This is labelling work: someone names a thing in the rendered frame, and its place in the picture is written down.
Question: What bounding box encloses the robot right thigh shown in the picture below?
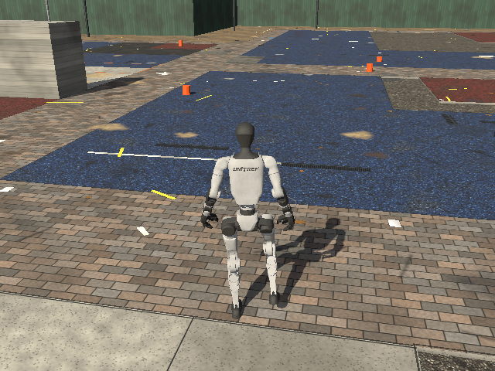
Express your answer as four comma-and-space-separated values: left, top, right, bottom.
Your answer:
258, 214, 275, 256

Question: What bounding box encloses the robot left hand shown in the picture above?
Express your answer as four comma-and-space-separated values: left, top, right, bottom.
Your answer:
200, 213, 218, 229

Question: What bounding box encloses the robot left upper arm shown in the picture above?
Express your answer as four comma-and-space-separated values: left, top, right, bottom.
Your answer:
209, 156, 230, 199

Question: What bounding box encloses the robot left shin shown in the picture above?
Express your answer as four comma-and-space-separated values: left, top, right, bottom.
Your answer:
227, 258, 240, 308

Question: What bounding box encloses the left robot forearm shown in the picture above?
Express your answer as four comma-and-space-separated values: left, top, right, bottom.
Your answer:
202, 187, 217, 216

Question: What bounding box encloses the right robot forearm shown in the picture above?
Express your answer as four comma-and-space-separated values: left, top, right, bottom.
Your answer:
277, 186, 293, 217

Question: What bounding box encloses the robot right upper arm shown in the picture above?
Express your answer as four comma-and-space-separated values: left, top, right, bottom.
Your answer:
262, 155, 284, 199

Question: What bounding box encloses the robot right hand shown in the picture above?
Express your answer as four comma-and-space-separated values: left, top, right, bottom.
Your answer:
277, 214, 295, 231

